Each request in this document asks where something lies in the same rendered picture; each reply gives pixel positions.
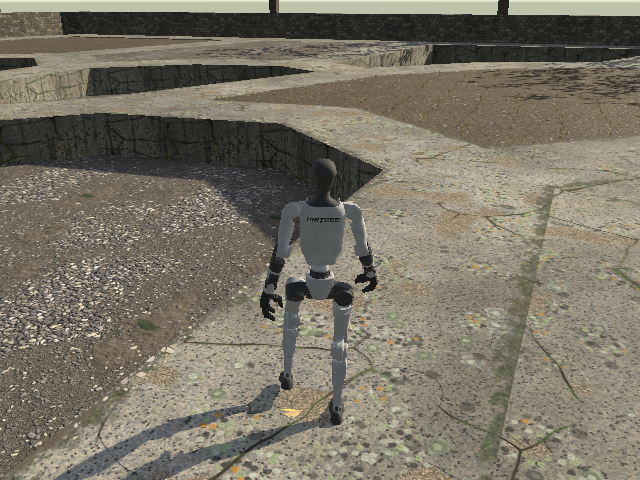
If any right robot thigh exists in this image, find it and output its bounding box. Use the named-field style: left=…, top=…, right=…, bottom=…
left=330, top=281, right=354, bottom=361

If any robot right hand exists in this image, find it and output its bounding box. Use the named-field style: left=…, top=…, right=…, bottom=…
left=355, top=273, right=378, bottom=293

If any robot right upper arm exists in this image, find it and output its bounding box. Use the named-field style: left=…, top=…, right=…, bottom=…
left=343, top=202, right=370, bottom=257

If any left robot forearm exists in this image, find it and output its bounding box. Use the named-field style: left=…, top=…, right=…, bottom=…
left=263, top=243, right=285, bottom=294

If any right robot forearm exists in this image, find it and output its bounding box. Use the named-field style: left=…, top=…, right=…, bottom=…
left=359, top=241, right=376, bottom=278

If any robot left hand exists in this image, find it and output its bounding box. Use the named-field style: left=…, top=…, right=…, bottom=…
left=260, top=291, right=283, bottom=321

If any robot left foot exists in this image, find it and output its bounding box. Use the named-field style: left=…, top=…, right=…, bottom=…
left=279, top=371, right=293, bottom=390

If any robot left upper arm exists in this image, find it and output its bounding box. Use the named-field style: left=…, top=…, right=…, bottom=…
left=276, top=201, right=302, bottom=258

